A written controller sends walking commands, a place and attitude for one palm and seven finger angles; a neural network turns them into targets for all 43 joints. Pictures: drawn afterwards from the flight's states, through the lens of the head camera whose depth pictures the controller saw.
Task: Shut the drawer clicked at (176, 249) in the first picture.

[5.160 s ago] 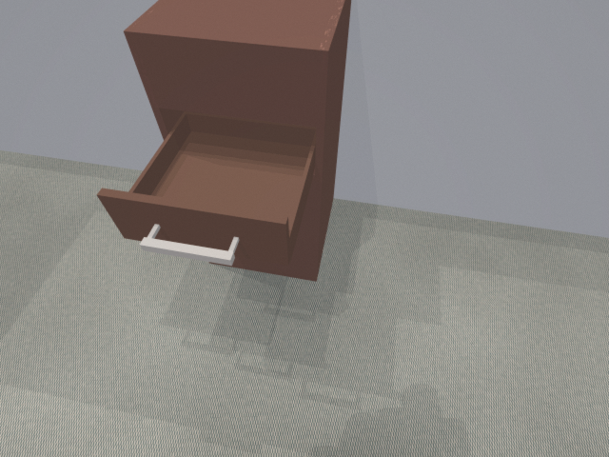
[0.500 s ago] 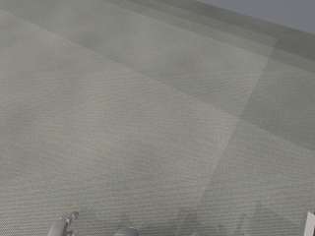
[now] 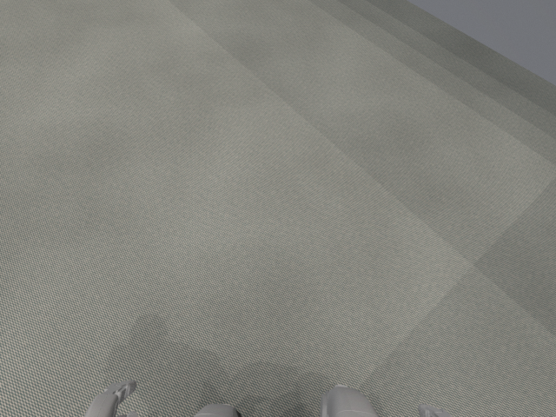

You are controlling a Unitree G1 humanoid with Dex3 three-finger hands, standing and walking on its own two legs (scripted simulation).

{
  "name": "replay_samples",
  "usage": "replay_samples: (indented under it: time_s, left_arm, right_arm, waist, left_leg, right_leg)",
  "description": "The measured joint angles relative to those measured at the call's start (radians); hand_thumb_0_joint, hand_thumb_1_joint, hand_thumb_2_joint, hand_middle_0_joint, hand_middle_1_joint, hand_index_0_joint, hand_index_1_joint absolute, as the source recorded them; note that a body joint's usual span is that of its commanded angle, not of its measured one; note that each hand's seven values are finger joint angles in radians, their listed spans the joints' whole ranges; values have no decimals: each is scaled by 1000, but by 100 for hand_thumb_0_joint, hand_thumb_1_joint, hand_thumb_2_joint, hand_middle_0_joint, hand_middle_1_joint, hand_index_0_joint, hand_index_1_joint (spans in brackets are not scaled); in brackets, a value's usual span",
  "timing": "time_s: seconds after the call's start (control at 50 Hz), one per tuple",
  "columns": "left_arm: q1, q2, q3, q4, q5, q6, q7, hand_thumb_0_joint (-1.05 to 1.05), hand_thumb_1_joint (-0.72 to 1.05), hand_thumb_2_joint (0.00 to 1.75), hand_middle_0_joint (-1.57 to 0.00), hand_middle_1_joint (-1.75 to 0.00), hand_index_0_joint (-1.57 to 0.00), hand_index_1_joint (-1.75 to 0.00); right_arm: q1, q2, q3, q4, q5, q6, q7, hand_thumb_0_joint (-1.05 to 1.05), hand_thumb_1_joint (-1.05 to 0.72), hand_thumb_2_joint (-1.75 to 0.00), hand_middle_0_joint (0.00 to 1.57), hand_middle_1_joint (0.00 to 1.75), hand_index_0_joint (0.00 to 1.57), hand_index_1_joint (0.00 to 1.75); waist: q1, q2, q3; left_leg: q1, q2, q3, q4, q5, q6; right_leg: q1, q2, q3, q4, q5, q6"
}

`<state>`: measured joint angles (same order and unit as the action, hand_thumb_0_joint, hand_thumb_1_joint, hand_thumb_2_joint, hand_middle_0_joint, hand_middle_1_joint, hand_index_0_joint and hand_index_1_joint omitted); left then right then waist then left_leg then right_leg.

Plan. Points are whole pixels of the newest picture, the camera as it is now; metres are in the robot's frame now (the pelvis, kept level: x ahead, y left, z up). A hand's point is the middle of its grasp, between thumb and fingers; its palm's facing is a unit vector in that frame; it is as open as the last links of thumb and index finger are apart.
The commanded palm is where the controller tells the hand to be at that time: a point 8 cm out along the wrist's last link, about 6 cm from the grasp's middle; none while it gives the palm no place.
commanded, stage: walk around to get in front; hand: left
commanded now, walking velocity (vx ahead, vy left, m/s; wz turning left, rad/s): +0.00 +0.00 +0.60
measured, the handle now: out of the picture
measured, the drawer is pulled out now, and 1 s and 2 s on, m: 0.30 0.30 0.30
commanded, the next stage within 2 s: none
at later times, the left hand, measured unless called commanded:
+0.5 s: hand out of the picture +0.04 +0.20 -0.19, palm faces +0.31 -0.92 -0.22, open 7.4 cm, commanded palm none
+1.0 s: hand out of the picture +0.02 +0.16 -0.17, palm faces +0.59 -0.77 -0.24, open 7.4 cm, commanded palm none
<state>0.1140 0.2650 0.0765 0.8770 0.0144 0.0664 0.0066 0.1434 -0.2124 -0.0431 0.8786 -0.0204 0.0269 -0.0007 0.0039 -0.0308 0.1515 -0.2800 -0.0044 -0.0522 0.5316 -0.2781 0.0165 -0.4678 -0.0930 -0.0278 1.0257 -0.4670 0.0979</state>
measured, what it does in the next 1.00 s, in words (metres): steps on the spot, turning left: right foot, then left foot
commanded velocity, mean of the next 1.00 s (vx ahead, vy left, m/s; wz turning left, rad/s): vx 0.04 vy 0.00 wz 0.60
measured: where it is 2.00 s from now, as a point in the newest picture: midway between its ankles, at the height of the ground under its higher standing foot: (202, 344)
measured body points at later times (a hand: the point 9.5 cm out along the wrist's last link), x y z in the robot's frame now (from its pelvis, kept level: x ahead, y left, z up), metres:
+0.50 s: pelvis +0.03 -0.02 -0.02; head +0.09 +0.03 +0.43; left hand +0.02 +0.25 -0.18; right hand +0.22 -0.24 -0.14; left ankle +0.01 +0.08 -0.74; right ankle +0.02 -0.18 -0.70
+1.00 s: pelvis +0.08 -0.04 +0.00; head +0.14 +0.00 +0.44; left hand -0.01 +0.20 -0.15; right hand +0.32 -0.19 -0.14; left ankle -0.01 +0.05 -0.70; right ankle +0.11 -0.18 -0.74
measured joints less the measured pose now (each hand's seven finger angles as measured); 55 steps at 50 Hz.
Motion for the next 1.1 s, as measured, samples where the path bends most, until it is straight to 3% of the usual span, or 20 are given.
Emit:
replay_samples:
  time_s: [0.08,0.14,0.2,0.26,0.32,0.4,0.42,0.44,0.48,0.56,0.64,0.72,0.76,0.78,0.82,0.86,0.9,1.04,1.08,1.1]
  left_arm:
    - [-28,-2,-3,-24,-3,-11,-5,1,90,90,-20,-30,-20,-29]
    - [-22,1,-9,-45,-4,-36,-7,1,90,90,-20,-30,-20,-29]
    - [-11,-16,-16,-43,8,-56,4,1,90,90,-20,-30,-20,-29]
    - [14,-39,-27,-33,12,-46,8,0,90,90,-20,-30,-20,-29]
    - [33,-45,-27,-24,14,-43,9,1,90,90,-20,-30,-20,-29]
    - [56,-42,-27,-19,13,-49,2,1,90,90,-20,-30,-21,-30]
    - [67,-39,-26,-18,9,-48,0,1,90,90,-20,-30,-21,-30]
    - [75,-37,-24,-15,4,-42,-3,1,90,90,-20,-30,-21,-30]
    - [64,-17,-17,2,0,-18,-1,1,90,90,-20,-30,-21,-30]
    - [34,7,-2,24,4,9,3,1,90,90,-20,-30,-20,-29]
    - [8,9,1,7,1,4,-3,1,90,90,-20,-30,-20,-29]
    - [-6,4,-2,-16,-2,-11,-6,1,90,90,-19,-30,-20,-29]
    - [0,4,-5,-30,-3,-26,-6,1,90,90,-20,-30,-20,-29]
    - [10,9,-6,-40,1,-38,-5,1,90,90,-20,-30,-20,-29]
    - [15,-10,-12,-37,9,-49,4,1,90,90,-20,-30,-20,-29]
    - [28,-32,-20,-31,12,-47,8,1,90,90,-20,-30,-20,-29]
    - [44,-45,-24,-23,13,-45,10,1,90,90,-20,-30,-20,-29]
    - [99,-47,-22,13,14,-69,-11,1,90,90,-20,-30,-21,-30]
    - [123,-41,-16,28,6,-64,-21,1,90,90,-20,-30,-21,-30]
    - [119,-31,-13,41,4,-53,-23,1,90,90,-20,-30,-21,-30]
  right_arm:
    - [24,-6,-8,17,-2,12,3,1,-90,-90,20,30,20,30]
    - [43,-13,-20,23,6,24,6,1,-90,-90,20,30,20,30]
    - [25,-39,-39,30,11,40,11,1,-90,-90,20,30,20,30]
    - [7,-54,-52,32,10,51,20,1,-91,-90,20,30,20,30]
    - [-5,-44,-45,27,13,50,31,1,-91,-90,20,30,20,29]
    - [-20,-37,-31,12,15,34,39,1,-91,-90,20,30,19,29]
    - [-20,-41,-28,4,13,27,41,1,-91,-90,20,30,19,29]
    - [-20,-46,-28,-3,10,15,41,1,-91,-90,20,30,19,29]
    - [-30,-35,-26,-9,6,0,32,1,-91,-90,20,30,20,30]
    - [-16,-16,-10,-17,1,-6,10,1,-91,-90,20,30,20,30]
    - [1,-15,-5,-4,-2,0,3,1,-90,-90,20,30,20,30]
    - [11,-19,-11,10,-3,17,6,1,-90,-90,20,30,20,30]
    - [18,-21,-18,13,2,26,7,1,-90,-90,20,30,20,30]
    - [22,-20,-22,12,7,30,9,1,-90,-90,20,30,20,30]
    - [5,-38,-35,19,9,40,13,1,-90,-90,20,30,20,30]
    - [-8,-52,-46,21,7,47,19,1,-90,-90,20,30,20,30]
    - [-19,-53,-48,22,9,49,25,1,-91,-90,20,30,20,30]
    - [-34,-32,-23,13,8,22,46,1,-91,-90,19,30,19,29]
    - [-29,-39,-18,-4,1,-5,47,1,-91,-90,20,30,19,30]
    - [-29,-34,-18,-6,-1,-21,40,1,-91,-90,20,30,20,30]
  waist:
    - [-11,31,-12]
    - [-17,39,-37]
    - [-23,55,-30]
    - [-38,59,-26]
    - [-38,19,-20]
    - [-21,-24,-8]
    - [-19,-25,-11]
    - [-18,-20,-18]
    - [-7,-38,-5]
    - [-5,-30,-3]
    - [-3,7,-6]
    - [-9,41,-20]
    - [-10,48,-34]
    - [-6,35,-48]
    - [-9,57,-38]
    - [-17,68,-31]
    - [-23,56,-26]
    - [0,-28,-25]
    - [-2,-25,-41]
    - [-2,-33,-36]
  left_leg:
    - [-4,4,-56,-4,3,-21]
    - [-34,-12,-91,53,-27,-45]
    - [-131,-22,-57,343,-223,-54]
    - [-194,-5,16,547,-230,-69]
    - [-171,16,86,468,-217,-83]
    - [-86,14,133,189,-131,-75]
    - [-56,12,136,105,-54,-67]
    - [-53,11,125,74,16,-23]
    - [-73,-2,114,124,-19,19]
    - [-58,-5,59,83,-27,8]
    - [-37,-5,-1,18,15,-1]
    - [-41,-7,-60,14,18,-22]
    - [-61,-18,-87,48,1,-37]
    - [-85,-32,-82,93,-36,-39]
    - [-148,-31,-66,295,-182,-46]
    - [-197,-24,-28,472,-214,-54]
    - [-205,-7,24,520,-214,-69]
    - [-58,14,147,143,-144,-61]
    - [-24,12,146,37,0,-16]
    - [-36,5,139,74,4,3]
  right_leg:
    - [57,25,4,-191,24,-4]
    - [163,36,-9,-436,153,-16]
    - [179,18,-33,-429,156,-61]
    - [217,-3,-70,-455,133,-61]
    - [251,-34,-101,-493,142,-55]
    - [259,-74,-148,-459,111,-36]
    - [248,-82,-160,-421,88,-28]
    - [216,-87,-162,-350,61,-19]
    - [131,-76,-88,-142,-55,-7]
    - [17,-24,-22,68,-37,-1]
    - [6,5,-3,-10,-3,-2]
    - [77,36,-3,-223,30,-11]
    - [149,48,-11,-388,111,-17]
    - [176,36,-6,-460,143,-41]
    - [177,33,-31,-432,132,-70]
    - [200,20,-59,-442,122,-75]
    - [228,0,-79,-472,126,-72]
    - [289,-75,-163,-480,87,-39]
    - [246,-90,-171,-346,29,-22]
    - [200,-88,-134,-219,-16,-17]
